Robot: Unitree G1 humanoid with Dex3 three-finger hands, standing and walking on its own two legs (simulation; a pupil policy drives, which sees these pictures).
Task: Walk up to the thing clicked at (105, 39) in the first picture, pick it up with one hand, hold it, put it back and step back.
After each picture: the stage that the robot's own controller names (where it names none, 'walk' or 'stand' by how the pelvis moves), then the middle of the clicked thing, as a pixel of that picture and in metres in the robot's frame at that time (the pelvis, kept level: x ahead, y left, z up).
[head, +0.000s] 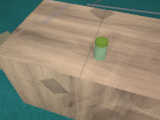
stand; (100, 48) +0.61 -0.08 -0.09
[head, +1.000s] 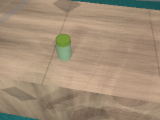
rise first; (64, 47) +0.54 +0.12 -0.06
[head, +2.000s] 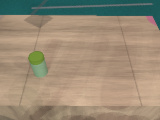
stand; (38, 64) +0.49 +0.22 -0.08
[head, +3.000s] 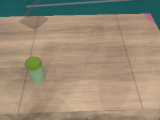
stand; (36, 70) +0.46 +0.22 -0.09
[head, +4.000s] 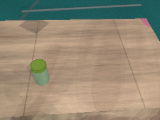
stand; (40, 72) +0.45 +0.20 -0.09
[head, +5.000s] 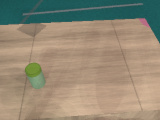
stand; (35, 76) +0.44 +0.22 -0.10
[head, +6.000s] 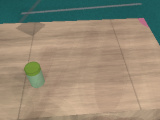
stand; (35, 75) +0.45 +0.23 -0.10
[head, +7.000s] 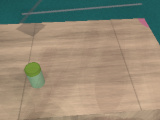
stand; (35, 75) +0.44 +0.23 -0.10
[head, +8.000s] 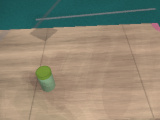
rise first; (46, 79) +0.43 +0.21 -0.09
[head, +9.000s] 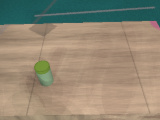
go down; (44, 73) +0.45 +0.21 -0.09
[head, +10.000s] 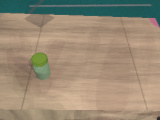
go down; (41, 66) +0.47 +0.20 -0.07
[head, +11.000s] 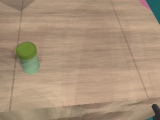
go down; (28, 58) +0.45 +0.19 -0.03
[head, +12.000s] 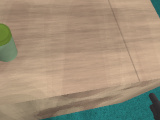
close in; (2, 44) +0.46 +0.21 +0.00
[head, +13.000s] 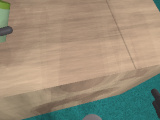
close; out of the picture +0.53 +0.19 +0.04
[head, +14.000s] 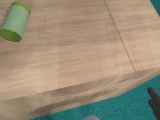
lift; (16, 21) +0.55 +0.14 +0.00
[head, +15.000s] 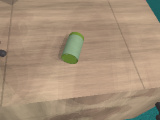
lift; (73, 47) +0.50 +0.01 -0.02
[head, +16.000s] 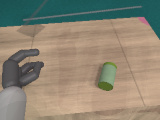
close; (107, 76) +0.45 -0.10 -0.08
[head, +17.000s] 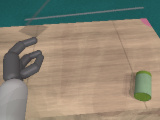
stand; (143, 85) +0.40 -0.25 -0.09
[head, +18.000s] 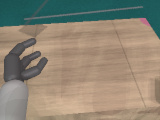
stand; out of the picture +0.37 -0.35 -0.09
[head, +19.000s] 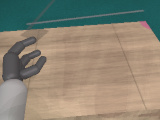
stand; out of the picture +0.33 -0.44 -0.09
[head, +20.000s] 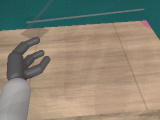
stand; out of the picture +0.34 -0.43 -0.09
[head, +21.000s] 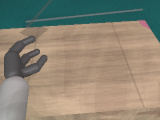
stand; out of the picture +0.35 -0.39 -0.10
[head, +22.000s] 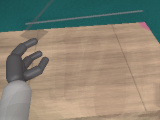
stand; out of the picture +0.36 -0.37 -0.10
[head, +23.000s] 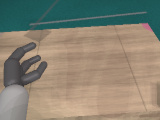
stand; out of the picture +0.36 -0.35 -0.10
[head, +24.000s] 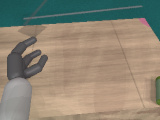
stand; out of the picture +0.37 -0.34 -0.10
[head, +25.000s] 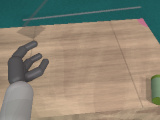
stand; (159, 89) +0.38 -0.32 -0.10
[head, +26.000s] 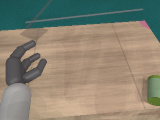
stand; (155, 90) +0.38 -0.30 -0.10
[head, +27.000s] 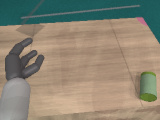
stand; (148, 86) +0.39 -0.28 -0.10
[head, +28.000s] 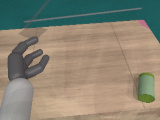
stand; (146, 87) +0.40 -0.27 -0.10
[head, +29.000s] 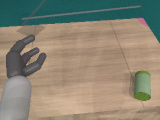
stand; (142, 85) +0.40 -0.26 -0.10
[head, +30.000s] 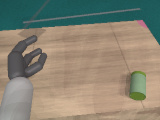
stand; (137, 85) +0.41 -0.24 -0.10
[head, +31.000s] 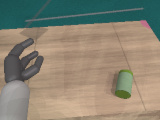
stand; (124, 83) +0.42 -0.17 -0.10
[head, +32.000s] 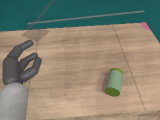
stand; (114, 81) +0.44 -0.13 -0.10
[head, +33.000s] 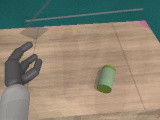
stand; (106, 78) +0.45 -0.10 -0.10
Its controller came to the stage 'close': yes
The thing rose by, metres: 0.01
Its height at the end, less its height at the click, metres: -0.02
